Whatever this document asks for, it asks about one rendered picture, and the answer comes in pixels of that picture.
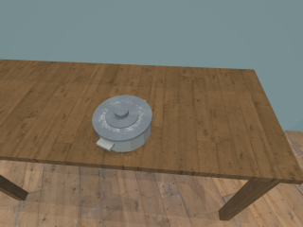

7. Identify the knob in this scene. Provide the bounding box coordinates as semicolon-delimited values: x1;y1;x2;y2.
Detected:
115;105;129;118

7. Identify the table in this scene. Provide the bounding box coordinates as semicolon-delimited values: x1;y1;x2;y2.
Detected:
0;59;303;221

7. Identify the lid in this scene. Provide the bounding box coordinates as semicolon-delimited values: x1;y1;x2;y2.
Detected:
92;95;152;142

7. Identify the pot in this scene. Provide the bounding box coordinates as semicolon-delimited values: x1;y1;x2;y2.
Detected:
96;100;151;152

